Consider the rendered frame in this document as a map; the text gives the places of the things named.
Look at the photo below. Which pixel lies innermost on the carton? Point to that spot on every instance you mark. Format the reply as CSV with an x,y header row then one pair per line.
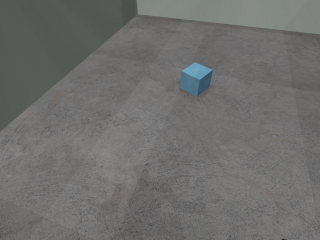
x,y
196,78

